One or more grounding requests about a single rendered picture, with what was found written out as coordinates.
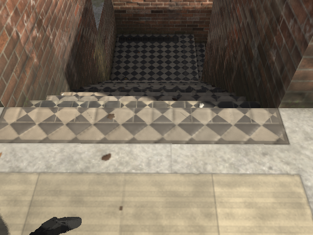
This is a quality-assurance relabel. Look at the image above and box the left robot hand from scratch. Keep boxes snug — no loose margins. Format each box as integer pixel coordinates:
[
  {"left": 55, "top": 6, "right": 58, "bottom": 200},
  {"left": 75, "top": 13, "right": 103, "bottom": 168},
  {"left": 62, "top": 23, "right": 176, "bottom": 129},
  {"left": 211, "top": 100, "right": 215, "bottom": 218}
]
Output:
[{"left": 29, "top": 216, "right": 82, "bottom": 235}]

